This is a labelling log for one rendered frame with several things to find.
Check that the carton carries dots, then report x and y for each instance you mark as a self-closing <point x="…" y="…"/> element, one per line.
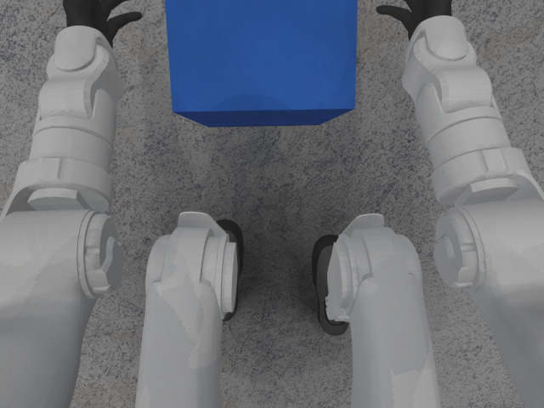
<point x="250" y="63"/>

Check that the right robot hand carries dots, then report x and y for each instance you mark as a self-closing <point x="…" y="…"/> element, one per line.
<point x="420" y="11"/>

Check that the robot right thigh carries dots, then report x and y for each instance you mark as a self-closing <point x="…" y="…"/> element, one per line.
<point x="393" y="358"/>

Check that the left robot upper arm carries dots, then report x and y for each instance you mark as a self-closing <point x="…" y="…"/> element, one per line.
<point x="54" y="265"/>

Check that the left robot hand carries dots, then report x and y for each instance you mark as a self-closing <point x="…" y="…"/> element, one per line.
<point x="94" y="13"/>

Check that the robot left forearm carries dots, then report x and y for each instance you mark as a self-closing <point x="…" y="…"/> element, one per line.
<point x="73" y="138"/>

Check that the right robot shin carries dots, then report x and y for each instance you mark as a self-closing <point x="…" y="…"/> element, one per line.
<point x="365" y="221"/>

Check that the right robot upper arm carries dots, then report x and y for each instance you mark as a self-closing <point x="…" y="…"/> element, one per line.
<point x="494" y="251"/>

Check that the robot right forearm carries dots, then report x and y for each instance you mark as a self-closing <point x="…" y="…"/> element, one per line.
<point x="473" y="160"/>

